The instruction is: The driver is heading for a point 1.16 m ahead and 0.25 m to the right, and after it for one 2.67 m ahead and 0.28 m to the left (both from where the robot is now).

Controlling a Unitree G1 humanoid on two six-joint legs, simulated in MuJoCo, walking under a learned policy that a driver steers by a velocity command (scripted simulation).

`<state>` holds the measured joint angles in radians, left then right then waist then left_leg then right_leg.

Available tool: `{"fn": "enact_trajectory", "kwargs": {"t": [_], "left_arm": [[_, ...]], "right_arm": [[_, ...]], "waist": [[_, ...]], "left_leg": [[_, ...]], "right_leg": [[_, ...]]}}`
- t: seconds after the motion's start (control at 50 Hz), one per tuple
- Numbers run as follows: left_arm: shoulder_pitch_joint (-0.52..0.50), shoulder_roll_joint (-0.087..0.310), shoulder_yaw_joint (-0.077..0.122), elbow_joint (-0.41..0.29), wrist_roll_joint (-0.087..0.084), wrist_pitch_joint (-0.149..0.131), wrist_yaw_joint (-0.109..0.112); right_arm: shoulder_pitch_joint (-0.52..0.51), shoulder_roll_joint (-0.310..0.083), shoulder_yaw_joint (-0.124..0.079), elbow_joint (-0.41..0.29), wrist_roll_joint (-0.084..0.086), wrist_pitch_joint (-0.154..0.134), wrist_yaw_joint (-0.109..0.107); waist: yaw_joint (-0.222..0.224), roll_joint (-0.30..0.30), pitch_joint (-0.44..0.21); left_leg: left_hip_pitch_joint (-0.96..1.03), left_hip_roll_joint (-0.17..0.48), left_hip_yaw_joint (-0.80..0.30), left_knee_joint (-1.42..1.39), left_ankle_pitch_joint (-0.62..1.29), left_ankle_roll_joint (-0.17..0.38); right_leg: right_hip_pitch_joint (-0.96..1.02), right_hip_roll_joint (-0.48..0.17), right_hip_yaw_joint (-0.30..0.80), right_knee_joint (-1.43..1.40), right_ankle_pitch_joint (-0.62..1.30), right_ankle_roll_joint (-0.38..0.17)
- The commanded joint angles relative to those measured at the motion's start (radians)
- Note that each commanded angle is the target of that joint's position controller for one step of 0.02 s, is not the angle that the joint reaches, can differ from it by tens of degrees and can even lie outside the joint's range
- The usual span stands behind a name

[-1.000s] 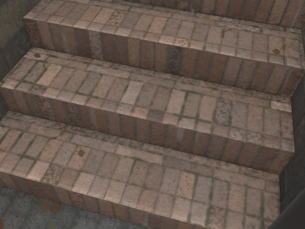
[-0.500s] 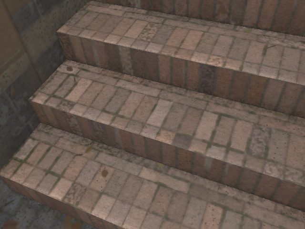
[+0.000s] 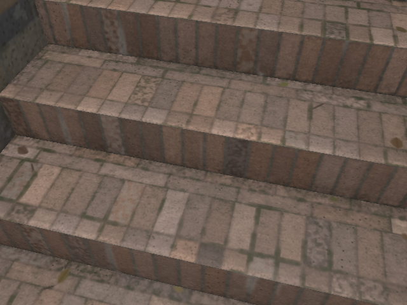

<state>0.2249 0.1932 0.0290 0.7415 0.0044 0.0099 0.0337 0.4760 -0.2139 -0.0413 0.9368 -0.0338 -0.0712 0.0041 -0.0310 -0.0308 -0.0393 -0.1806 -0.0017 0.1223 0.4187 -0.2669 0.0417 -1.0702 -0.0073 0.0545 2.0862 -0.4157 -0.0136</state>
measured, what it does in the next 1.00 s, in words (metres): climbs, turning right: right foot 0.17 m higher, then left foot 0.17 m higher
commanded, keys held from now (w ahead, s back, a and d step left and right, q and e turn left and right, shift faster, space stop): w+e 0.66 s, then w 0.28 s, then w+q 0.06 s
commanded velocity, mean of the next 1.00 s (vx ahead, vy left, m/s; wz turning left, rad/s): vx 0.50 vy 0.00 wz -0.45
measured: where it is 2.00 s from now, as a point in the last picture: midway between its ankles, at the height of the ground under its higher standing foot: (327, 33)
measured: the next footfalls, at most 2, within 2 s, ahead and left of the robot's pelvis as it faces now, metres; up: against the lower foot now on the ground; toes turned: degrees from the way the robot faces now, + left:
right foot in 0.24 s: +0.28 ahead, -0.15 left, +0.17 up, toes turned -11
left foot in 0.74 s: +0.63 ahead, -0.12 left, +0.33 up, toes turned -20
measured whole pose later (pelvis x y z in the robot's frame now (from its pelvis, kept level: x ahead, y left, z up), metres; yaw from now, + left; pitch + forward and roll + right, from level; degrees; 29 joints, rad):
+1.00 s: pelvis +0.58 -0.17 +0.31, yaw -26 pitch +5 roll +3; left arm 0.07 0.20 0.00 0.90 0.04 -0.05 -0.11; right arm 0.49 -0.14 0.01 1.16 -0.08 -0.05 0.04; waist 0.00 -0.02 -0.13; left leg -0.37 -0.07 0.16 0.64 -0.36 0.09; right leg -1.27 -0.02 0.16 2.00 -0.05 -0.25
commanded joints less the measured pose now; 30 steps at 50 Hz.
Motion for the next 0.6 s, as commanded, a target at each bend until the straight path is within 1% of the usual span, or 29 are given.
{"fn": "enact_trajectory", "kwargs": {"t": [0.02, 0.06, 0.08, 0.1, 0.12, 0.14, 0.16, 0.18, 0.2, 0.22, 0.24, 0.26, 0.28, 0.3, 0.32, 0.34, 0.36, 0.38, 0.4, 0.42, 0.44, 0.46, 0.48, 0.5, 0.52, 0.54, 0.56, 0.58, 0.6], "left_arm": [[-0.261, -0.052, -0.026, -0.206, 0.053, 0.017, 0.015], [-0.244, -0.052, -0.026, -0.226, 0.039, 0.022, 0.016], [-0.274, -0.046, -0.032, -0.254, 0.040, 0.024, 0.010], [-0.314, -0.029, -0.028, -0.285, 0.044, 0.025, 0.007], [-0.292, -0.044, -0.029, -0.302, 0.051, 0.024, 0.004], [-0.282, -0.042, -0.040, -0.306, 0.045, 0.030, -0.005], [-0.327, -0.044, -0.049, -0.314, 0.040, 0.031, -0.014], [-0.306, -0.073, -0.058, -0.287, 0.018, 0.027, -0.024], [-0.232, -0.065, -0.053, -0.261, 0.000, 0.019, -0.030], [-0.087, -0.047, -0.035, -0.208, 0.002, 0.014, -0.029], [0.064, 0.017, -0.015, -0.181, -0.014, -0.001, -0.028], [0.107, 0.099, 0.019, -0.176, 0.012, -0.012, -0.033], [0.142, 0.249, 0.066, -0.127, 0.017, -0.008, -0.018], [0.159, 0.306, 0.100, -0.098, 0.014, 0.007, 0.003], [0.099, 0.269, 0.092, -0.083, 0.014, -0.002, 0.009], [0.072, 0.180, 0.070, -0.037, 0.009, -0.019, -0.002], [0.207, 0.074, 0.013, 0.051, 0.052, -0.080, -0.090], [0.217, 0.038, 0.008, 0.124, 0.050, -0.102, -0.113], [0.172, -0.003, -0.017, 0.167, 0.059, -0.093, -0.122], [0.167, -0.004, -0.031, 0.198, 0.070, -0.093, -0.136], [0.168, 0.003, -0.038, 0.227, 0.088, -0.097, -0.145], [0.099, 0.026, -0.035, 0.213, 0.085, -0.110, -0.157], [0.044, 0.030, -0.038, 0.200, 0.080, -0.126, -0.157], [0.114, 0.018, -0.047, 0.233, 0.089, -0.141, -0.149], [0.206, 0.013, -0.056, 0.259, 0.111, -0.146, -0.137], [0.364, 0.018, -0.056, 0.329, 0.104, -0.148, -0.134], [0.449, 0.002, -0.062, 0.359, 0.114, -0.138, -0.134], [0.473, 0.007, -0.072, 0.370, 0.140, -0.134, -0.156], [0.479, 0.010, -0.071, 0.366, 0.144, -0.134, -0.165]], "right_arm": [[0.001, -0.130, -0.007, 0.013, -0.008, -0.059, 0.006], [0.005, -0.092, 0.011, 0.051, 0.009, -0.071, 0.003], [0.012, -0.098, 0.012, 0.059, 0.013, -0.067, -0.001], [0.022, -0.104, 0.013, 0.068, 0.004, -0.066, -0.012], [0.061, -0.122, 0.008, 0.086, 0.008, -0.058, -0.035], [0.051, -0.161, 0.001, 0.071, 0.013, -0.043, -0.049], [0.050, -0.153, 0.002, 0.067, 0.023, -0.031, -0.059], [-0.016, -0.136, 0.013, 0.028, 0.032, -0.017, -0.065], [-0.024, -0.163, 0.010, 0.005, 0.051, -0.012, -0.069], [-0.010, -0.227, -0.010, -0.002, 0.041, -0.007, -0.066], [-0.014, -0.278, -0.031, -0.014, 0.061, -0.013, -0.047], [0.003, -0.280, -0.038, -0.026, 0.054, -0.032, -0.025], [-0.067, -0.176, -0.018, -0.133, 0.054, -0.054, 0.025], [-0.105, -0.121, -0.017, -0.148, 0.000, -0.068, 0.059], [-0.109, -0.033, -0.001, -0.186, -0.023, -0.060, 0.066], [-0.167, 0.011, 0.011, -0.205, -0.026, -0.049, 0.049], [-0.223, -0.018, 0.015, -0.188, -0.008, -0.029, 0.060], [-0.221, -0.040, 0.018, -0.221, -0.015, -0.020, 0.048], [-0.250, -0.011, 0.037, -0.243, -0.014, -0.011, 0.042], [-0.269, -0.010, 0.051, -0.259, -0.015, -0.004, 0.033], [-0.256, -0.017, 0.058, -0.251, -0.006, 0.004, 0.025], [-0.264, -0.032, 0.059, -0.255, 0.007, 0.007, 0.017], [-0.294, -0.047, 0.058, -0.267, 0.010, 0.007, 0.013], [-0.330, -0.031, 0.066, -0.268, 0.016, 0.010, 0.018], [-0.392, -0.022, 0.069, -0.291, 0.022, 0.015, 0.029], [-0.450, 0.015, 0.087, -0.310, 0.010, 0.020, 0.032], [-0.506, 0.015, 0.100, -0.298, 0.009, 0.019, 0.028], [-0.594, 0.013, 0.102, -0.327, 0.013, 0.029, 0.023], [-0.677, -0.002, 0.100, -0.347, 0.012, 0.032, 0.013]], "waist": [[0.045, 0.073, 0.192], [0.076, 0.074, 0.185], [0.075, 0.059, 0.169], [0.057, 0.057, 0.165], [0.060, 0.078, 0.134], [0.055, 0.095, 0.104], [0.016, 0.103, 0.112], [0.024, 0.072, 0.096], [0.057, 0.100, 0.005], [0.113, 0.206, -0.119], [0.165, 0.304, -0.226], [0.194, 0.310, -0.292], [0.170, -0.103, -0.289], [0.150, -0.157, -0.319], [0.085, -0.083, -0.225], [0.045, 0.016, -0.040], [0.125, -0.033, 0.112], [0.057, -0.066, 0.043], [-0.007, -0.044, 0.005], [-0.035, 0.012, 0.005], [-0.057, 0.028, -0.013], [-0.093, 0.050, -0.015], [-0.112, 0.053, -0.025], [-0.090, -0.006, -0.034], [-0.067, -0.037, -0.067], [-0.025, -0.084, 0.000], [0.028, -0.052, 0.009], [0.040, -0.014, 0.009], [0.071, -0.018, 0.029]], "left_leg": [[-0.066, 0.343, -0.244, -0.287, -0.309, 0.119], [-0.072, 0.306, -0.174, -0.271, -0.228, 0.091], [-0.068, 0.266, -0.122, -0.292, -0.235, 0.079], [-0.045, 0.259, -0.108, -0.316, -0.202, 0.085], [0.035, 0.287, -0.112, -0.339, -0.119, 0.096], [0.092, 0.280, -0.057, -0.411, 0.003, 0.113], [0.116, 0.261, -0.012, -0.448, 0.137, 0.118], [0.088, 0.245, 0.079, -0.417, 0.528, 0.115], [0.074, 0.248, 0.114, -0.300, 1.121, 0.131], [0.162, 0.289, 0.118, -0.075, 1.603, 0.132], [0.223, 0.306, 0.094, 0.161, 1.777, 0.129], [0.147, 0.284, 0.057, 0.432, 1.491, 0.087], [-0.279, 0.070, 0.003, 0.837, 0.690, 0.007], [-0.449, -0.046, -0.187, 1.206, 0.131, -0.009], [-0.570, -0.015, -0.256, 1.418, 0.168, -0.004], [-0.661, 0.002, -0.197, 1.468, 0.204, 0.001], [-0.938, -0.056, -0.449, 1.551, 0.355, 0.103], [-0.981, -0.029, -0.403, 1.610, 0.347, 0.136], [-1.071, -0.027, -0.374, 1.772, 0.349, 0.171], [-1.149, -0.018, -0.365, 1.785, 0.332, 0.174], [-1.219, 0.002, -0.344, 1.803, 0.358, 0.175], [-1.167, 0.056, -0.266, 1.744, 0.366, 0.166], [-1.081, 0.059, -0.203, 1.683, 0.364, 0.160], [-1.088, 0.056, -0.160, 1.732, 0.333, 0.157], [-1.075, 0.051, -0.141, 1.763, 0.309, 0.148], [-1.220, 0.032, -0.138, 1.844, 0.151, 0.139], [-1.355, 0.021, -0.139, 1.837, 0.060, 0.133], [-1.364, 0.021, -0.105, 1.698, 0.087, 0.120], [-1.368, 0.036, -0.078, 1.608, 0.070, 0.100]], "right_leg": [[-0.347, 0.016, 0.040, 0.185, -0.025, -0.064], [-0.344, 0.013, 0.029, 0.149, 0.013, -0.079], [-0.306, 0.000, -0.021, -0.005, 0.020, -0.075], [-0.282, -0.005, -0.051, -0.079, 0.029, -0.063], [-0.257, -0.046, -0.018, -0.116, 0.027, -0.063], [-0.176, -0.072, -0.112, -0.301, -0.033, -0.069], [-0.074, -0.087, -0.160, -0.465, -0.083, -0.084], [0.111, -0.062, -0.237, -0.621, -0.120, -0.117], [0.358, 0.019, -0.311, -0.746, -0.149, -0.136], [0.493, 0.093, -0.338, -0.739, -0.165, -0.151], [0.636, 0.154, -0.255, -0.897, -0.168, -0.176], [0.772, 0.150, -0.020, -1.087, -0.138, -0.199], [0.944, -0.086, 0.582, -1.450, -0.312, -0.318], [0.982, -0.187, 1.021, -1.801, -0.280, -0.306], [0.895, -0.203, 0.967, -1.791, -0.310, -0.266], [0.728, -0.171, 0.813, -1.692, -0.259, -0.251], [0.717, -0.076, 0.502, -1.549, -0.158, -0.199], [0.722, -0.076, 0.480, -1.556, -0.018, -0.196], [0.713, -0.080, 0.488, -1.587, 0.009, -0.185], [0.700, -0.084, 0.446, -1.588, 0.067, -0.193], [0.711, -0.079, 0.384, -1.589, 0.119, -0.170], [0.613, -0.056, 0.297, -1.627, 0.133, -0.131], [0.508, -0.008, 0.219, -1.652, 0.166, -0.109], [0.504, 0.036, 0.169, -1.647, 0.153, -0.095], [0.520, 0.040, 0.188, -1.653, 0.146, -0.088], [0.635, 0.012, 0.266, -1.657, 0.135, -0.124], [0.787, -0.018, 0.289, -1.636, 0.165, -0.156], [0.826, -0.035, 0.309, -1.637, 0.266, -0.172], [0.837, -0.037, 0.306, -1.646, 0.342, -0.188]]}}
